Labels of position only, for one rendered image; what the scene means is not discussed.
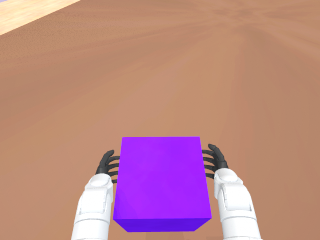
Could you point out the robot right forearm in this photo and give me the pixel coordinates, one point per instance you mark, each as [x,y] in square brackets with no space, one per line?
[236,210]

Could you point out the robot right hand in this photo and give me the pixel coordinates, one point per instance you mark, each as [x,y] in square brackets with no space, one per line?
[218,160]

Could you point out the robot left forearm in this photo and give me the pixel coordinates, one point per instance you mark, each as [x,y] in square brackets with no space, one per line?
[93,212]

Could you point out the robot left hand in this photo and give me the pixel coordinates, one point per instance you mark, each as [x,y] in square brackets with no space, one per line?
[104,168]

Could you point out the carton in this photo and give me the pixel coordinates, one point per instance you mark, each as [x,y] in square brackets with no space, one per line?
[161,185]

